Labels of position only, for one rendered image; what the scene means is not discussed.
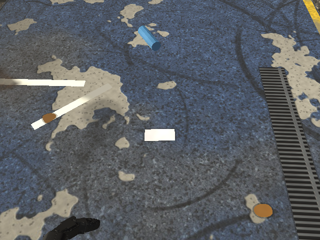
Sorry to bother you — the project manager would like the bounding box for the left robot hand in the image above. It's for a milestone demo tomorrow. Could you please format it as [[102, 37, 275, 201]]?
[[42, 216, 100, 240]]

